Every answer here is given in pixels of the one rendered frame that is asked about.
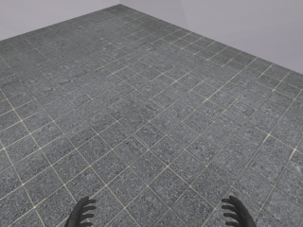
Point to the robot left hand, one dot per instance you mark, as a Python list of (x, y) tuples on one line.
[(76, 216)]

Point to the robot right hand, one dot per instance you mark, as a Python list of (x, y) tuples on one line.
[(242, 215)]

